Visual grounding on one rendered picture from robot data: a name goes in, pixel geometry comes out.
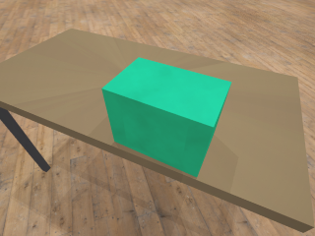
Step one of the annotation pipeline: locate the carton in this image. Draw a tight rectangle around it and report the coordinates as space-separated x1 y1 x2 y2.
101 57 231 177

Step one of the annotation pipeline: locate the table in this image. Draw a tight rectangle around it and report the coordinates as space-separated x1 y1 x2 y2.
0 28 315 233

